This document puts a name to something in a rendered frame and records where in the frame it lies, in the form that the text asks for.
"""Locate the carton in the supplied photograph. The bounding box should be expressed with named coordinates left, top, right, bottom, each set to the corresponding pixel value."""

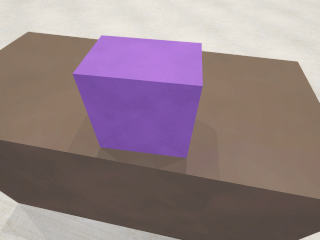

left=73, top=35, right=203, bottom=158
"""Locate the pedestal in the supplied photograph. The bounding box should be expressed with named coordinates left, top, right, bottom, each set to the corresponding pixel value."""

left=0, top=31, right=320, bottom=240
